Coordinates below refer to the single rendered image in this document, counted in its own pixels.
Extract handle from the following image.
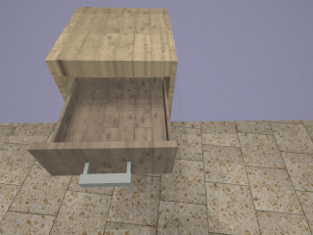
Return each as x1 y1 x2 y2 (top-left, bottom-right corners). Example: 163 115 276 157
78 162 132 188

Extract cabinet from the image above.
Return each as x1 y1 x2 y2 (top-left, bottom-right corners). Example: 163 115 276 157
45 7 178 175

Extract drawer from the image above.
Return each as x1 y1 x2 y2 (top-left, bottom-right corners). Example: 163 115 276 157
26 77 178 176

